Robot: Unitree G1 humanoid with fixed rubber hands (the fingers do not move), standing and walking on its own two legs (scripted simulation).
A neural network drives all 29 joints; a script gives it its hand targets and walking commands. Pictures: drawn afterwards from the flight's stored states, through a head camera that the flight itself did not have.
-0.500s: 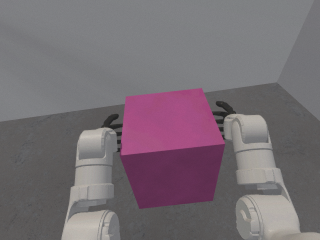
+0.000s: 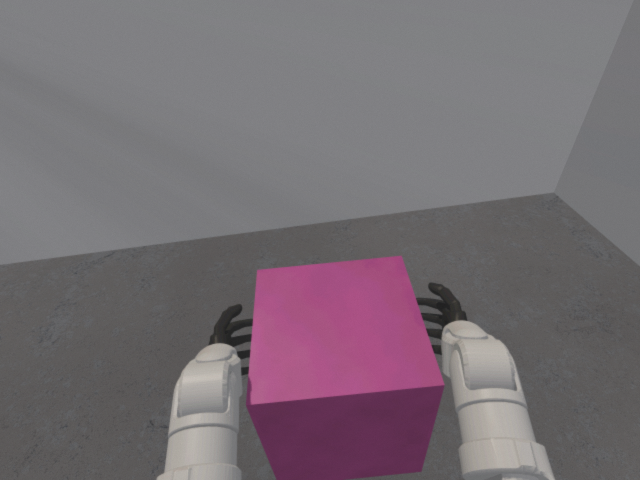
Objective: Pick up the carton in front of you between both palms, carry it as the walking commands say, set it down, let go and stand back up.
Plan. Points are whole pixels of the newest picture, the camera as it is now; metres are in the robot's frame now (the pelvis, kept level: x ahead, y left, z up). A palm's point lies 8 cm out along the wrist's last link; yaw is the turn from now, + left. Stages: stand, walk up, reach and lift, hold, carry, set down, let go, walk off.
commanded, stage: carry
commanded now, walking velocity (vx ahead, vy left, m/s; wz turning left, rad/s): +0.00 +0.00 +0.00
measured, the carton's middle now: (340, 371) +0.30 +0.00 -0.03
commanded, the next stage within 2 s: hold in 0.48 s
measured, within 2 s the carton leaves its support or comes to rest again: neither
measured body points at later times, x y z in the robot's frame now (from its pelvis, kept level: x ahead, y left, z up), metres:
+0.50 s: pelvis -0.01 +0.00 +0.00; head -0.05 +0.01 +0.45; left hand +0.28 +0.15 +0.03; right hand +0.29 -0.15 +0.04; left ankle +0.09 +0.10 -0.73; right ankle -0.05 -0.09 -0.73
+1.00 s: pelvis -0.01 +0.03 +0.01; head -0.04 +0.06 +0.46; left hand +0.30 +0.14 +0.03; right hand +0.27 -0.16 +0.05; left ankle +0.08 +0.11 -0.73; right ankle -0.05 -0.09 -0.73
